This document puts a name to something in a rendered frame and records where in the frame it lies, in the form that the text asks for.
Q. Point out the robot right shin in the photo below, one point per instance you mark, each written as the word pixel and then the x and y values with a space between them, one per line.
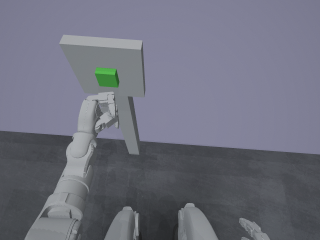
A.
pixel 180 236

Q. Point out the button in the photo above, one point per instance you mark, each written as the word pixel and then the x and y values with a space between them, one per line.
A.
pixel 107 77

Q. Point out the robot left hand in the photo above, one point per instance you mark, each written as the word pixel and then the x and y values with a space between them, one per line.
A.
pixel 90 113

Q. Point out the panel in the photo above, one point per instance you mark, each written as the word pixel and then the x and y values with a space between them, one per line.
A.
pixel 86 53

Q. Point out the robot right hand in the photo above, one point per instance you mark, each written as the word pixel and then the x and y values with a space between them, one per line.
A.
pixel 253 230

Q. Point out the robot left upper arm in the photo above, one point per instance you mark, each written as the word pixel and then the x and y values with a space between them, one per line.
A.
pixel 51 228

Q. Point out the left robot forearm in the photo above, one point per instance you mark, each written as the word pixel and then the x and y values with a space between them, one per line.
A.
pixel 69 196

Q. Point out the left robot thigh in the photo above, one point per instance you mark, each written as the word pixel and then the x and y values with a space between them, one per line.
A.
pixel 124 226

